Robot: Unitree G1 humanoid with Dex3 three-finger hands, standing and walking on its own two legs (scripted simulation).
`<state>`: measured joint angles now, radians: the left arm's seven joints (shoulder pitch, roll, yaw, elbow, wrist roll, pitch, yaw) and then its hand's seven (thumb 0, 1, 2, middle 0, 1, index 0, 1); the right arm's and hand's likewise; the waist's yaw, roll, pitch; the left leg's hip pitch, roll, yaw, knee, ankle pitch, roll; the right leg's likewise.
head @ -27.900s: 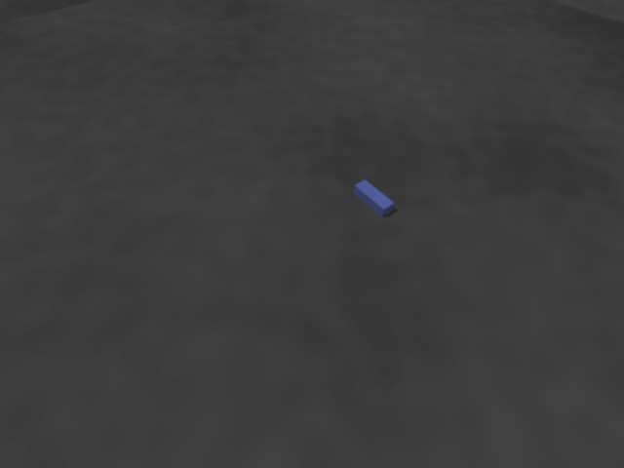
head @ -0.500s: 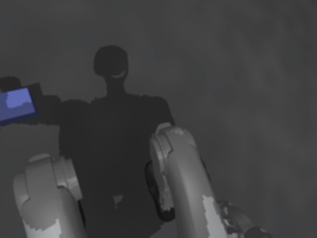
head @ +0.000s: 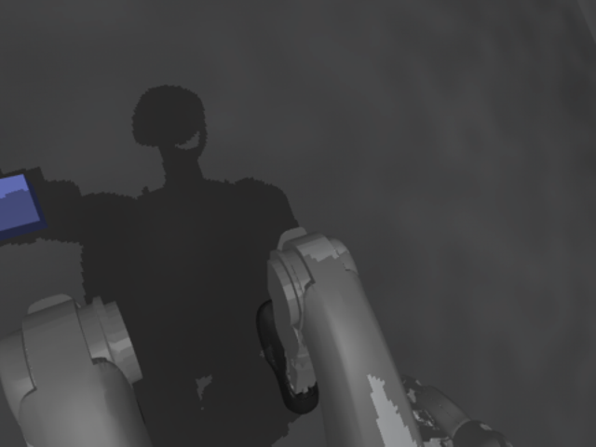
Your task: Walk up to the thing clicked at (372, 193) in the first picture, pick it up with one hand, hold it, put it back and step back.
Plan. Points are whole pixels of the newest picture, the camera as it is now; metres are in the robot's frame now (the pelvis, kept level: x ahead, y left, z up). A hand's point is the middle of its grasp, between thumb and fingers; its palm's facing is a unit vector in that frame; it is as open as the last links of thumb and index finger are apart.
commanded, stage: rest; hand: left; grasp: from above
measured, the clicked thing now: out of the picture +0.43 +0.31 -0.26
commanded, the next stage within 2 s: open in 0.36 s
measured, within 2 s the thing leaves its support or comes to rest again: neither
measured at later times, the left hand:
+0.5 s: hand out of the picture +0.42 +0.31 -0.23, palm faces -0.44 -0.14 -0.89, open 9.5 cm
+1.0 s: hand out of the picture +0.42 +0.32 -0.24, palm faces -0.43 -0.15 -0.89, open 12.6 cm
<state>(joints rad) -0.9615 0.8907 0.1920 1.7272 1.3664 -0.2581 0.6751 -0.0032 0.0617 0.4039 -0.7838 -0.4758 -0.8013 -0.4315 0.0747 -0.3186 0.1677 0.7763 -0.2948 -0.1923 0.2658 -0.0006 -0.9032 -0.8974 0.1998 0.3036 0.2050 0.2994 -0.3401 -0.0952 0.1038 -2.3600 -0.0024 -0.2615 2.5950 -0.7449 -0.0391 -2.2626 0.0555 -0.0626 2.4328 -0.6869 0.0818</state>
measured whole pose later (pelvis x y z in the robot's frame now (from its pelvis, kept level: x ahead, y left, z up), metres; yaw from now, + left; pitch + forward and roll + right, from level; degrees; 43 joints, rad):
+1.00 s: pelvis -0.01 +0.01 +0.00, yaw -2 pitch +25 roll -15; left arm -0.99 0.97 0.15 1.79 1.32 -0.25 0.69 0.00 -0.26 0.77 -0.33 -0.75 -0.33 -0.75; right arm 0.05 -0.36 0.24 0.75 -0.31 -0.29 0.32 0.00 -0.90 -0.90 0.20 0.30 0.20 0.30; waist -0.35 -0.12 0.15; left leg -2.34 0.00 -0.29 2.61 -0.74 -0.02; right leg -2.22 0.06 -0.10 2.41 -0.67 0.08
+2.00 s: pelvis -0.01 +0.00 +0.06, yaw +5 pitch +33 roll -9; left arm -0.90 0.68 0.01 1.32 1.17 -0.11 0.30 0.00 -0.50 1.00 -0.10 -1.00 -0.10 -1.00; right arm 0.11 -0.30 0.04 0.72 -0.12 -0.09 0.27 0.00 -0.91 -0.90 0.20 0.30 0.20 0.30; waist -0.19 0.04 -0.10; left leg -2.26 0.01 -0.16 2.36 -0.69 -0.01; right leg -2.17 0.00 -0.02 2.25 -0.66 0.07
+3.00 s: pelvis -0.01 -0.01 +0.16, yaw +8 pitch +34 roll -6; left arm -0.37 0.50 0.05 0.61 0.68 0.01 0.06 0.00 0.61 0.85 -0.21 -0.34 -0.21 -0.34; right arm 0.13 -0.29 -0.05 0.62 -0.02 0.00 0.12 0.00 -0.90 -0.90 0.20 0.30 0.20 0.30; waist -0.07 0.05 -0.19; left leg -1.97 0.02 -0.11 2.05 -0.67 -0.02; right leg -1.91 -0.02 -0.01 1.97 -0.65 0.06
